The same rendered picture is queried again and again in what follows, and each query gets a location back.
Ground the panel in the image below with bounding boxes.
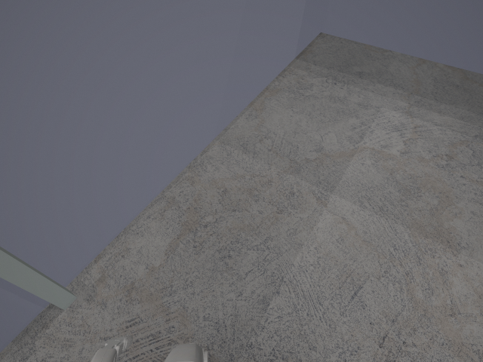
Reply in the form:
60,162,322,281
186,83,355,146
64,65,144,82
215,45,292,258
0,247,77,310

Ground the left robot hand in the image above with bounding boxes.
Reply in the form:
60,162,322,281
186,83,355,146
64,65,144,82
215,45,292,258
91,335,133,362

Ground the left robot thigh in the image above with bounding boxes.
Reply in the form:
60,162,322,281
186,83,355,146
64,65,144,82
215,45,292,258
165,343,208,362

